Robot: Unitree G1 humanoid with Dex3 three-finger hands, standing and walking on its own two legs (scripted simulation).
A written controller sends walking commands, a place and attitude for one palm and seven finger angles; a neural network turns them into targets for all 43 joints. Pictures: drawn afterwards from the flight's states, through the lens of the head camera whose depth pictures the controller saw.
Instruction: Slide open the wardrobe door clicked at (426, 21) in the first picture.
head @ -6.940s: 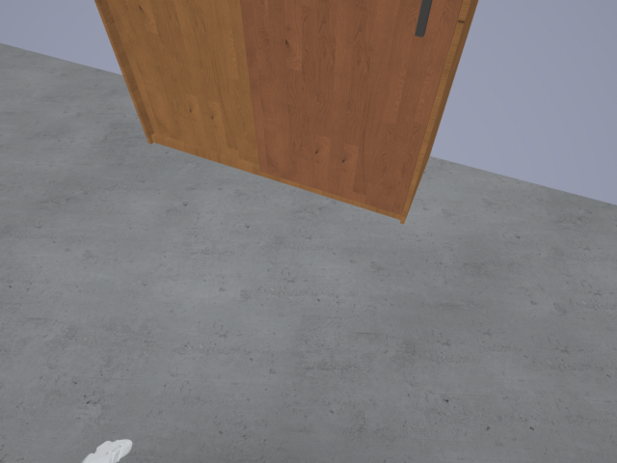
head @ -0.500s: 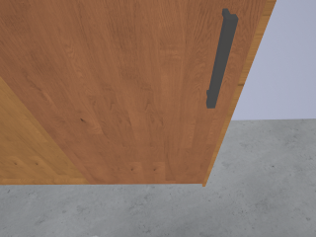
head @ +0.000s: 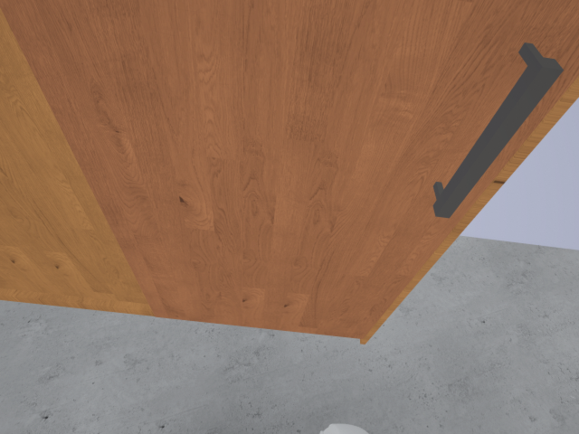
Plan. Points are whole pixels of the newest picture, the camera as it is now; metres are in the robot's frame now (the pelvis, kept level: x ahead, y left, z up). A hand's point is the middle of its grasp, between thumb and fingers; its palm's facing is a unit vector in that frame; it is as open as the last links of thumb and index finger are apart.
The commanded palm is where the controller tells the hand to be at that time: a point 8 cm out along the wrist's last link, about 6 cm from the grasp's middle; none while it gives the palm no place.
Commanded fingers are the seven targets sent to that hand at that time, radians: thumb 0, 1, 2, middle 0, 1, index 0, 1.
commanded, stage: come to a stop and stand still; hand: right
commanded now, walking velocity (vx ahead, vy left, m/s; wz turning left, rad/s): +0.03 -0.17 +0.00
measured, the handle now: (479, 142) +0.48 -0.22 +0.18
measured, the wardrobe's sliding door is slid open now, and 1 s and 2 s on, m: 0.00 0.00 0.00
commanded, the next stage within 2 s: look again from close up in 0.92 s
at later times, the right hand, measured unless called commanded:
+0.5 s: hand out of the picture -0.04 -0.22 -0.17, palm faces +0.08 +0.97 -0.22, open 7.4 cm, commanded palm none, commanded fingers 0.00 -0.90 -0.90 0.20 0.30 0.20 0.30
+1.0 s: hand out of the picture +0.00 -0.22 -0.16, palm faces +0.04 +0.97 -0.25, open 7.4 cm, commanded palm none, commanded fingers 0.00 -0.90 -0.90 0.20 0.30 0.20 0.30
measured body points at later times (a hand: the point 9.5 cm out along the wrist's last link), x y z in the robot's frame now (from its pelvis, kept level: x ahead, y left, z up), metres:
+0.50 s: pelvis -0.03 -0.03 +0.00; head -0.03 -0.04 +0.45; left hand +0.01 +0.20 -0.15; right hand -0.04 -0.28 -0.16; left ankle +0.02 +0.10 -0.73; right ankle -0.07 -0.16 -0.73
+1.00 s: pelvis -0.04 -0.03 +0.00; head -0.06 -0.02 +0.45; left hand -0.02 +0.19 -0.16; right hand +0.00 -0.27 -0.14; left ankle +0.02 +0.10 -0.73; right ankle -0.07 -0.16 -0.73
